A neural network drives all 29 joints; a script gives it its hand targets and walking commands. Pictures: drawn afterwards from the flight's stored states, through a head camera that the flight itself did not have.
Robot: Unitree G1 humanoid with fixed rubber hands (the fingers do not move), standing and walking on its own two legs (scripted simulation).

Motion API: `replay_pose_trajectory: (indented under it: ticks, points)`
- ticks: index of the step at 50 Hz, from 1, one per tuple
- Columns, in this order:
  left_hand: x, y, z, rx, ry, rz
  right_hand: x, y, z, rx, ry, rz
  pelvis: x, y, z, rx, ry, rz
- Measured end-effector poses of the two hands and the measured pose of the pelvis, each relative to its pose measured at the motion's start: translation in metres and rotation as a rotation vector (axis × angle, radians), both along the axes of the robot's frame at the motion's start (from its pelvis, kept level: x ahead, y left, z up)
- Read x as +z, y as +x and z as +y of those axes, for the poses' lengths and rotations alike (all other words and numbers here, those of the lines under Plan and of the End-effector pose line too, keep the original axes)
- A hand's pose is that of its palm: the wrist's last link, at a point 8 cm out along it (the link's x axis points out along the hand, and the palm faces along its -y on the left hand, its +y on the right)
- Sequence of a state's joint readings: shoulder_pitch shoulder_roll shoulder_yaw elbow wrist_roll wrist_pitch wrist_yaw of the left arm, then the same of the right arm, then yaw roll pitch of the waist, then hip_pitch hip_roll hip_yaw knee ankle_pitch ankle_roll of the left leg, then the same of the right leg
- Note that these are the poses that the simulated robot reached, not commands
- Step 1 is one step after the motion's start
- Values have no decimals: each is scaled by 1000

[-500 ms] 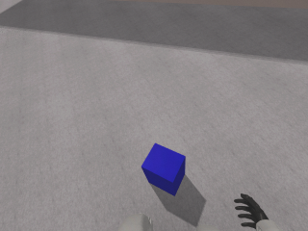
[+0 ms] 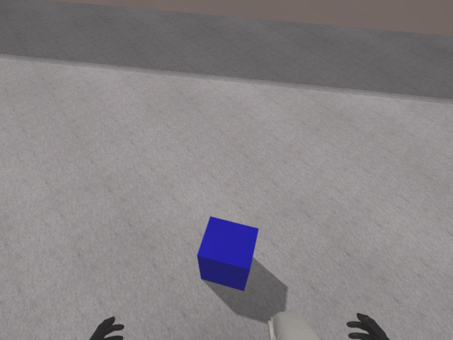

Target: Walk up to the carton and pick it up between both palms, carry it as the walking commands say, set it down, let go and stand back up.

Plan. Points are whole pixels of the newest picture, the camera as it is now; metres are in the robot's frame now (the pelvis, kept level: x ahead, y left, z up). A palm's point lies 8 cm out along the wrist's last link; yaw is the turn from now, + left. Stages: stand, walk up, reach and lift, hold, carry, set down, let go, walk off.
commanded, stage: walk up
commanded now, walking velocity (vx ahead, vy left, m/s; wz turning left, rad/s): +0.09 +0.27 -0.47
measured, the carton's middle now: (227, 255) +0.47 +0.01 -0.62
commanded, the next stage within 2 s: none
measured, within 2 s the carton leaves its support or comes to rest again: neither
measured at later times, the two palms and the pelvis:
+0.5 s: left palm out of the picture +0.12 +0.34 -0.13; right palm (333, 328) +0.15 -0.17 -0.11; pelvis +0.03 +0.08 -0.01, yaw -7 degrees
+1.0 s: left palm (86, 288) +0.22 +0.31 -0.11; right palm out of the picture +0.08 -0.18 -0.11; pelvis +0.04 +0.09 -0.01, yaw -16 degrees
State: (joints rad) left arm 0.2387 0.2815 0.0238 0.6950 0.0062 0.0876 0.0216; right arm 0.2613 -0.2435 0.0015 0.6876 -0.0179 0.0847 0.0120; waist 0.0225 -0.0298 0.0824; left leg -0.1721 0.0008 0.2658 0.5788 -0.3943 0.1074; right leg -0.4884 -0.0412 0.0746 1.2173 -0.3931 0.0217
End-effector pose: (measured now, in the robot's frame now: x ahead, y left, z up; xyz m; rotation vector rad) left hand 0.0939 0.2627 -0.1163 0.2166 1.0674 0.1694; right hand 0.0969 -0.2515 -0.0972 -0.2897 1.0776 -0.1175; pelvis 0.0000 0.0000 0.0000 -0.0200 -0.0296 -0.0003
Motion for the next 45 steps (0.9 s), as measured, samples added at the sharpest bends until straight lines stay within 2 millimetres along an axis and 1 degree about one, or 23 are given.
replay_pose_trajectory:
  ticks: [3,7,9,11,13,17,20,22,23,25,27,30,33,39,45]
  points:
    - [0,17,6,-43,13,9,-7,-7,6,-44,14,14,-3,6,8,-41,9,10]
    - [0,46,7,-102,28,-2,-18,-15,12,-98,35,32,-7,14,15,-89,27,27]
    - [2,58,6,-118,39,-18,-24,-15,15,-112,50,37,-9,18,17,-98,36,32]
    - [3,64,9,-114,59,-41,-33,-10,17,-105,64,41,-14,22,17,-91,47,31]
    - [4,59,14,-107,76,-30,-36,0,20,-97,74,34,-15,23,21,-94,45,27]
    - [7,37,32,-93,102,35,-26,29,33,-80,88,-22,-8,25,34,-102,59,39]
    - [5,22,49,-84,100,78,-19,48,49,-59,95,-52,-6,26,50,-105,63,50]
    - [0,19,61,-88,86,97,-16,56,60,-57,85,-72,-7,29,63,-114,58,51]
    - [-4,20,67,-96,76,103,-15,57,66,-62,76,-82,-9,30,71,-122,46,52]
    - [-10,28,78,-108,53,103,-14,51,79,-77,58,-79,-11,33,85,-131,24,45]
    - [-8,41,83,-126,27,94,-7,39,88,-103,42,-57,-5,37,94,-141,-2,40]
    - [-6,64,85,-157,-20,64,5,20,94,-139,1,-25,3,44,104,-156,-39,37]
    - [-7,83,84,-177,-57,34,12,11,97,-157,-35,-13,5,48,110,-162,-54,34]
    - [-11,103,76,-216,-86,18,16,3,95,-191,-62,-16,4,49,113,-192,-45,33]
    - [-7,116,62,-269,-67,11,6,-8,87,-234,-35,-24,1,46,105,-239,-13,34]
